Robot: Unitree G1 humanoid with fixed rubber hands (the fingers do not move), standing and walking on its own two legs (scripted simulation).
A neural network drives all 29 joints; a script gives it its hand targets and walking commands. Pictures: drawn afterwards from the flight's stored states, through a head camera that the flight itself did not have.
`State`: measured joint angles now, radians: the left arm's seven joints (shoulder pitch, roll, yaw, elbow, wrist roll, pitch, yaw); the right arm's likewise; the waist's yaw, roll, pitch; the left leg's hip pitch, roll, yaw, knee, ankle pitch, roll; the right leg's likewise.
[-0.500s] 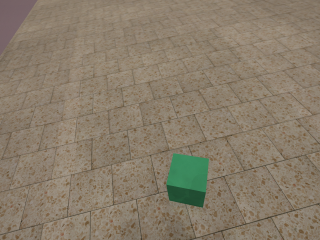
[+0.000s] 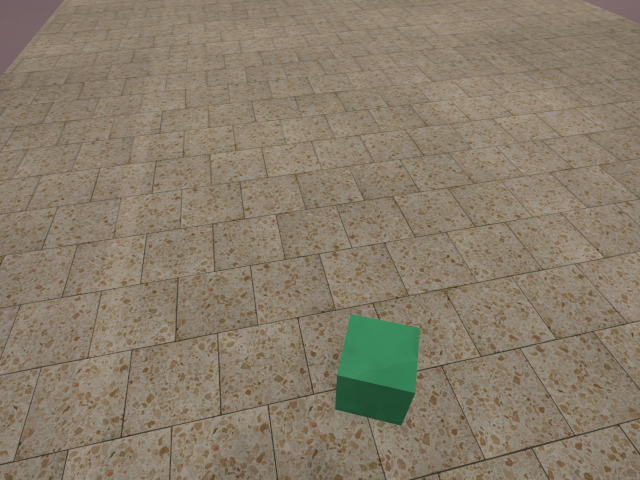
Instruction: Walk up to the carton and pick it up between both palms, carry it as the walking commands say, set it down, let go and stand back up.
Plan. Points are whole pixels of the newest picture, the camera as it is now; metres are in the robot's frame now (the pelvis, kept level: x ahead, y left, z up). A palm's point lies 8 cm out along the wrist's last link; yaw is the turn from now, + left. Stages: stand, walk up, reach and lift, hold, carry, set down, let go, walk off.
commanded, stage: walk up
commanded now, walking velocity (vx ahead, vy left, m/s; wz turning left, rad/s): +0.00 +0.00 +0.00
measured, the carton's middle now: (376, 370) +0.58 -0.14 -0.65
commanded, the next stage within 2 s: none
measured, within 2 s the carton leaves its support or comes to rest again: neither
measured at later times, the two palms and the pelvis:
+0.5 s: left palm out of the picture +0.10 +0.16 -0.11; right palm out of the picture +0.10 -0.35 -0.15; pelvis +0.08 -0.09 +0.00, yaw -9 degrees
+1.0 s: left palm (226, 430) +0.26 +0.18 -0.16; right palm (539, 419) +0.26 -0.30 -0.13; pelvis +0.22 -0.06 -0.01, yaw -13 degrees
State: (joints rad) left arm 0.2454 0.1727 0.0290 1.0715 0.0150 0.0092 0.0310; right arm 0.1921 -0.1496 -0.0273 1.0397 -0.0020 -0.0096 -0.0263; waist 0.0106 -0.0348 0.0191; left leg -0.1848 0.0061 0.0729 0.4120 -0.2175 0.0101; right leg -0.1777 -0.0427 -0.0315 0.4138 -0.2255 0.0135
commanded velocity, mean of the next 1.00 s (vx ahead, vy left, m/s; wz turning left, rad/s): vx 0.18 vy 0.06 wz -0.17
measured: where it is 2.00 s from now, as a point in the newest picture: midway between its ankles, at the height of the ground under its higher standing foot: outside the picture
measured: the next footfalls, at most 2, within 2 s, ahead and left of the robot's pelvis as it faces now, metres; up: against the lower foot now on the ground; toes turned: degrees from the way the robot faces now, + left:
right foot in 0.34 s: +0.09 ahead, -0.18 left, +0.00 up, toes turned -14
left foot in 0.82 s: +0.35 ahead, +0.02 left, +0.00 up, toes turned -3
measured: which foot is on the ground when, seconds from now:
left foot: down 0.00-0.32, up 0.34-0.80, down 0.82-1.00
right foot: down 0.00-0.08, up 0.10-0.32, down 0.34-0.84, up 0.86-1.00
